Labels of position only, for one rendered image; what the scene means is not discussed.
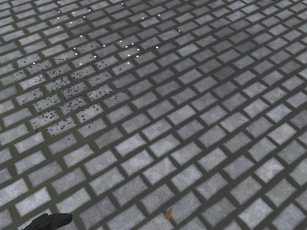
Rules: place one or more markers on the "robot left hand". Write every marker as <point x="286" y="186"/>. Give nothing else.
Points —
<point x="49" y="222"/>

